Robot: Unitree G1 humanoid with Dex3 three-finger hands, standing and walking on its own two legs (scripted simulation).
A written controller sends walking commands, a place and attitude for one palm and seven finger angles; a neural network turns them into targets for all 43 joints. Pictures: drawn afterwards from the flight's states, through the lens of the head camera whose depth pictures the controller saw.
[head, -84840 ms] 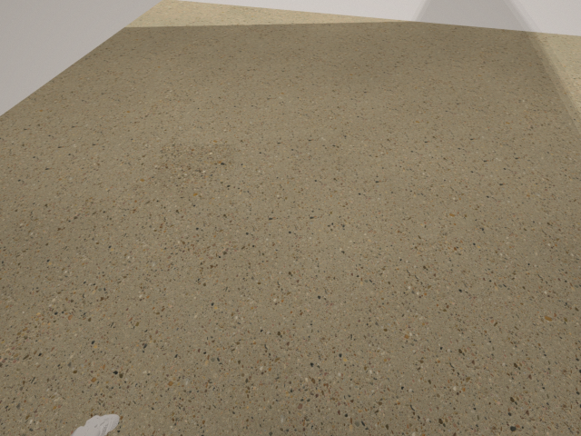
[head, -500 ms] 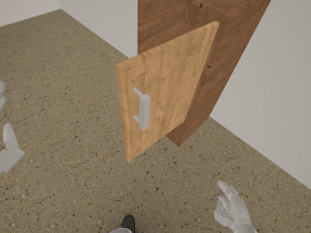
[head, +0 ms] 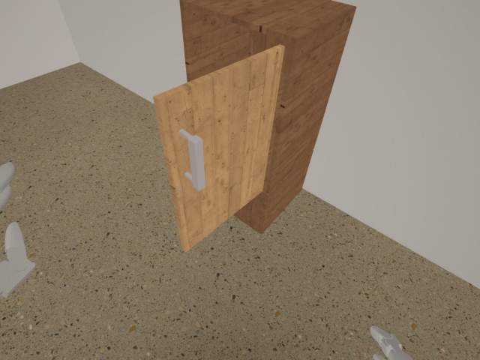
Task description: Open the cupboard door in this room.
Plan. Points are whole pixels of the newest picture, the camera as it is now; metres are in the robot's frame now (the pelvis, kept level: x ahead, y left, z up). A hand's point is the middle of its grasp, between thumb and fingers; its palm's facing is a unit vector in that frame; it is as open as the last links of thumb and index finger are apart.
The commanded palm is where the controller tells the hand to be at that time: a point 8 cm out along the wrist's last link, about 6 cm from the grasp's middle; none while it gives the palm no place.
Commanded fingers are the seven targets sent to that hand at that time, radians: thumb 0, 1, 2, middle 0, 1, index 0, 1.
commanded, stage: stop stepping back and stand still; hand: left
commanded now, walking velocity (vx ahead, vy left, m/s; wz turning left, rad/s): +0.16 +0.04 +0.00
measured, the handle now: (191, 160) +0.55 +0.14 +0.00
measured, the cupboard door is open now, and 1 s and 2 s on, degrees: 85 85 85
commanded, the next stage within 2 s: let the arm hang, fingers relaxed in 0.46 s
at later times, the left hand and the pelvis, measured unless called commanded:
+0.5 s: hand (5, 285) +0.17 +0.28 +0.16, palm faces +0.42 -0.78 -0.47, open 7.4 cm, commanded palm +0.11 +0.31 +0.18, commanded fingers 0.00 0.90 0.90 -0.20 -0.30 -0.20 -0.30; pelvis -0.02 +0.01 +0.00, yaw +1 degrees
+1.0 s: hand out of the picture -0.08 +0.18 -0.17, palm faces +0.07 -0.98 -0.18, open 7.1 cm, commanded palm none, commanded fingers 0.00 0.90 0.90 -0.20 -0.30 -0.20 -0.30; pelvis -0.04 +0.00 +0.00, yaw +4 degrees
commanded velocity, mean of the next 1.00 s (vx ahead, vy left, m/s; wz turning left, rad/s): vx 0.01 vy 0.00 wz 0.00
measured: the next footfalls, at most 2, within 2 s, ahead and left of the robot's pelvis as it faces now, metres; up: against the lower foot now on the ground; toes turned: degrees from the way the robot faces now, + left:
left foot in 0.08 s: +0.07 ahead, +0.12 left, +0.00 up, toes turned +1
